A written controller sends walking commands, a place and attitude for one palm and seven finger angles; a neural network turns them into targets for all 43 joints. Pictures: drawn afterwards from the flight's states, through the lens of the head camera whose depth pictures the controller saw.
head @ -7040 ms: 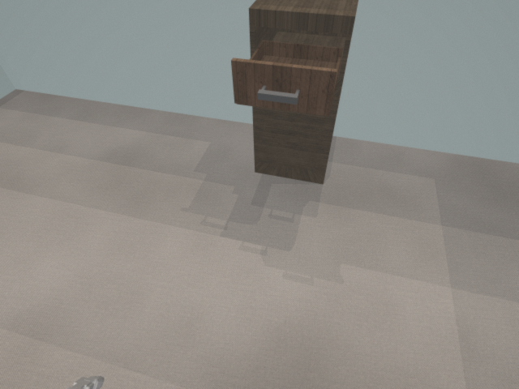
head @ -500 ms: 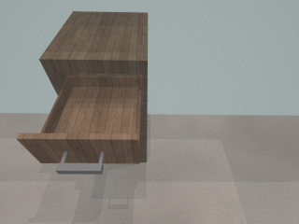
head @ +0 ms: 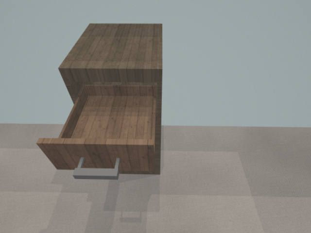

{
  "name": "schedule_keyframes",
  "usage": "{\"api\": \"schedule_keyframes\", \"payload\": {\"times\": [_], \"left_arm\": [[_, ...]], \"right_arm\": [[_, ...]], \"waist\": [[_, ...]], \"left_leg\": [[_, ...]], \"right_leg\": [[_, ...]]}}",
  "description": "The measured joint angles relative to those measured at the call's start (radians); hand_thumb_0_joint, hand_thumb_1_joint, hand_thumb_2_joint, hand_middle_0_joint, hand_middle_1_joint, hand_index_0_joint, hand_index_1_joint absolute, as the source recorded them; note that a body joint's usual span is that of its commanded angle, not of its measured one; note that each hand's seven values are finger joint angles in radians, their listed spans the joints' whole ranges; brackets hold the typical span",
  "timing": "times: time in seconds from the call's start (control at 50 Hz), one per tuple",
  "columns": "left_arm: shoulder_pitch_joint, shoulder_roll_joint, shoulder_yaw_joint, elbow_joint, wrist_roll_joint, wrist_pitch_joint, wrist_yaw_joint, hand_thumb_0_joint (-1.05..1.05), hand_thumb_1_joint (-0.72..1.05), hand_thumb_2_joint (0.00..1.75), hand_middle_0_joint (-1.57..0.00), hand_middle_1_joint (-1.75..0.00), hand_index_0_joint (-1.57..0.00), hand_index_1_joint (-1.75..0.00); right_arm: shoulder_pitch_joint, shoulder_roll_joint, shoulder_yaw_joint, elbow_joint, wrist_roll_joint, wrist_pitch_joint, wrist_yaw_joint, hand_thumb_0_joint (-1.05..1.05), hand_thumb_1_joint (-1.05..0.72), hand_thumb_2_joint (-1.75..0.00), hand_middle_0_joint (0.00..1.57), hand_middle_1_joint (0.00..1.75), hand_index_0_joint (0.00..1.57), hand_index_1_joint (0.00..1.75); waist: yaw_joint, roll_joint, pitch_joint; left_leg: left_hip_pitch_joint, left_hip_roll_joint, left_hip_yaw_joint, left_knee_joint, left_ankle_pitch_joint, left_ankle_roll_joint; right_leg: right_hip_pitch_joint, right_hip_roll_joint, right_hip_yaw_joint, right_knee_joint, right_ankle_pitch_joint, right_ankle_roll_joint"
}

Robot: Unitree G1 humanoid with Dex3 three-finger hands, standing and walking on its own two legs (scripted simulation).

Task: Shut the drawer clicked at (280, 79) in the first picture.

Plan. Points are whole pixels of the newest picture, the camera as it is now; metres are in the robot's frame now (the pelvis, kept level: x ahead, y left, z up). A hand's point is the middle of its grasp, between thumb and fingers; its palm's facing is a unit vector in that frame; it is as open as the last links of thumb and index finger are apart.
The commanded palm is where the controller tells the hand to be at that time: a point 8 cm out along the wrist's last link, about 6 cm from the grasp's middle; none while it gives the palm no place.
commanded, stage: come to a stop and stand still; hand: left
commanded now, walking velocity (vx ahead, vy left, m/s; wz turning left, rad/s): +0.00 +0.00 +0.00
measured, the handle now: (98, 167) +0.32 +0.20 -0.06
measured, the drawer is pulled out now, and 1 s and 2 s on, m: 0.30 0.30 0.29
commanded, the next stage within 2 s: look again from close up in 0.82 s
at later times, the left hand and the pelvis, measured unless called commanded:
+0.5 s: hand out of the picture +0.02 +0.15 -0.16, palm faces +0.02 -0.98 -0.21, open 7.3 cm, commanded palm none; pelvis +0.03 -0.01 +0.01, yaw +0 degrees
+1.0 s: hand out of the picture +0.03 +0.13 -0.16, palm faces +0.03 -0.98 -0.22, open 7.3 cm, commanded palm none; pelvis +0.04 -0.04 +0.01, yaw +0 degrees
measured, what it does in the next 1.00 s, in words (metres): shifts its weight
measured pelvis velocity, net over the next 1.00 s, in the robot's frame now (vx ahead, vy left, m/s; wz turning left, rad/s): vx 0.04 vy -0.04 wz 0.00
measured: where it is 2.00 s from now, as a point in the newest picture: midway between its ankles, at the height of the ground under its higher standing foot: outside the picture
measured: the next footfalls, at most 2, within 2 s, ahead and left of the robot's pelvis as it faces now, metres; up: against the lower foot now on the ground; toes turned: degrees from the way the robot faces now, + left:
none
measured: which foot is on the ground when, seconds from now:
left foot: down 0.00-1.00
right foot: down 0.00-1.00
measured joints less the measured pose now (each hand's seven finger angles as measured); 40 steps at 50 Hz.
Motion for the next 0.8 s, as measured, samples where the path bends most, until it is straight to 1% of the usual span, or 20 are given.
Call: {"api": "schedule_keyframes", "payload": {"times": [0.1, 0.16, 0.26, 0.44, 0.62, 0.8], "left_arm": [[0.027, 0.003, -0.004, 0.003, -0.001, -0.012, -0.004, 0.01, 0.91, 0.9, -0.2, -0.3, -0.2, -0.3], [0.044, -0.003, -0.008, 0.012, -0.002, -0.018, -0.005, 0.01, 0.91, 0.9, -0.2, -0.3, -0.2, -0.3], [0.06, -0.021, -0.014, 0.04, -0.005, -0.026, -0.005, 0.01, 0.9, 0.9, -0.19, -0.3, -0.2, -0.3], [0.033, -0.059, -0.024, 0.082, -0.01, -0.042, -0.002, 0.01, 0.9, 0.9, -0.2, -0.3, -0.2, -0.3], [0.007, -0.046, -0.018, 0.1, -0.01, -0.046, 0.009, 0.02, 0.92, 0.9, -0.2, -0.3, -0.21, -0.3], [0.0, -0.039, -0.014, 0.095, -0.01, -0.048, 0.01, 0.01, 0.92, 0.9, -0.2, -0.3, -0.2, -0.3]], "right_arm": [[0.018, 0.0, 0.017, 0.017, 0.0, 0.0, 0.0, 0.01, -0.93, -0.9, 0.2, 0.29, 0.2, 0.3], [0.019, -0.002, 0.023, 0.034, 0.002, 0.001, 0.002, 0.01, -0.93, -0.9, 0.2, 0.29, 0.2, 0.3], [0.02, 0.004, 0.031, 0.065, 0.006, -0.01, 0.001, 0.01, -0.92, -0.9, 0.2, 0.29, 0.2, 0.3], [0.026, 0.028, 0.039, 0.134, 0.011, -0.026, -0.009, 0.0, -0.91, -0.9, 0.2, 0.29, 0.2, 0.3], [0.026, 0.048, 0.041, 0.17, 0.012, -0.029, -0.017, 0.0, -0.91, -0.9, 0.2, 0.29, 0.2, 0.3], [0.024, 0.051, 0.041, 0.181, 0.013, -0.028, -0.019, 0.0, -0.91, -0.9, 0.2, 0.29, 0.2, 0.3]], "waist": [[0.018, 0.014, -0.007], [0.023, 0.021, -0.005], [0.019, 0.024, 0.006], [0.011, 0.018, 0.023], [0.005, 0.015, 0.022], [0.005, 0.015, 0.022]], "left_leg": [[0.023, -0.013, -0.001, -0.043, 0.02, 0.006], [0.033, -0.016, 0.002, -0.07, 0.031, 0.006], [0.047, -0.014, 0.005, -0.104, 0.041, 0.002], [0.084, 0.0, 0.0, -0.128, 0.032, -0.014], [0.116, 0.018, -0.006, -0.142, 0.024, -0.033], [0.129, 0.033, -0.014, -0.156, 0.029, -0.048]], "right_leg": [[0.022, -0.001, 0.013, -0.041, 0.036, 0.011], [0.027, -0.002, 0.017, -0.059, 0.04, 0.015], [0.034, 0.002, 0.02, -0.08, 0.045, 0.019], [0.064, 0.017, 0.013, -0.09, 0.026, 0.008], [0.093, 0.036, 0.004, -0.096, 0.011, -0.008], [0.108, 0.05, -0.005, -0.11, 0.012, -0.022]]}}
